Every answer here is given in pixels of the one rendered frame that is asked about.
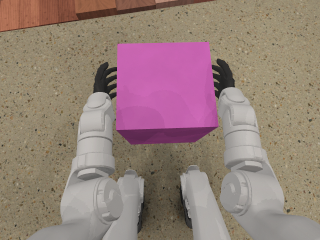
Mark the robot left upper arm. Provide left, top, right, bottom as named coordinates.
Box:
left=26, top=176, right=124, bottom=240

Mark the right robot hand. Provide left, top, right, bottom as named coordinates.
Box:
left=211, top=58, right=235, bottom=99

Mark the robot left foot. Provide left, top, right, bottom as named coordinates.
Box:
left=137, top=194, right=145, bottom=233

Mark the robot right thigh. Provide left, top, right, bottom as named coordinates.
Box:
left=180, top=169, right=231, bottom=240

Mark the carton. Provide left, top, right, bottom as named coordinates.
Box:
left=116, top=42, right=219, bottom=145

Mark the left robot hand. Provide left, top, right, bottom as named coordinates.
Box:
left=93, top=62, right=117, bottom=100

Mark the left robot forearm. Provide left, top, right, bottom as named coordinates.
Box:
left=60, top=92, right=116, bottom=217

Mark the robot right upper arm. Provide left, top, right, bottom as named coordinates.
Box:
left=219, top=169, right=320, bottom=240

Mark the right robot forearm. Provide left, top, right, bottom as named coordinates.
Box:
left=217, top=87, right=284, bottom=197

